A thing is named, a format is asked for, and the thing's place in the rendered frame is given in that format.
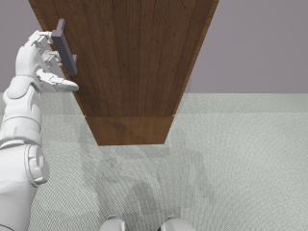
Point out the left robot forearm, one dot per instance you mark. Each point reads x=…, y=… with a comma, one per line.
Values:
x=22, y=118

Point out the left robot hand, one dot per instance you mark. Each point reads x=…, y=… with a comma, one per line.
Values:
x=29, y=63

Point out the handle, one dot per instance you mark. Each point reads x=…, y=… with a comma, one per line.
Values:
x=62, y=47

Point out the right robot shin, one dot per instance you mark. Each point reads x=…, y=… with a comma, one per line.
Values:
x=170, y=217

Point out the cupboard door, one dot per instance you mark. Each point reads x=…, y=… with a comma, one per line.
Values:
x=133, y=56

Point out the robot left thigh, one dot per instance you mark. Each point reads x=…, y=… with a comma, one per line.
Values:
x=113, y=224

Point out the robot left upper arm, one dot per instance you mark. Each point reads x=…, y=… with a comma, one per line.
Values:
x=22, y=171

